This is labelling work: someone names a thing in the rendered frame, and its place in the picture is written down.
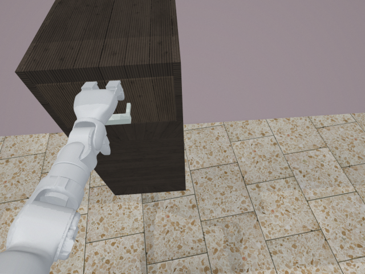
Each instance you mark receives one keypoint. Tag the cabinet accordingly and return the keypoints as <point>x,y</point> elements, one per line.
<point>88,40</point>

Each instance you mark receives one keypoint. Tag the drawer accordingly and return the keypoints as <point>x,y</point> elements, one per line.
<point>152,99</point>

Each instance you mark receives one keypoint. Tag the left robot hand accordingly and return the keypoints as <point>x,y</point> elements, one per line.
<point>99,104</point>

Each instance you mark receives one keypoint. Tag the handle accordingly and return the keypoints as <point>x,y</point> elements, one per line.
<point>121,118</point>

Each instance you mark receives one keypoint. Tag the robot left forearm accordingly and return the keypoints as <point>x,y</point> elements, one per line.
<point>64,184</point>

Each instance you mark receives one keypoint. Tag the left robot upper arm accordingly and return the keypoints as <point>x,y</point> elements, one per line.
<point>45,233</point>

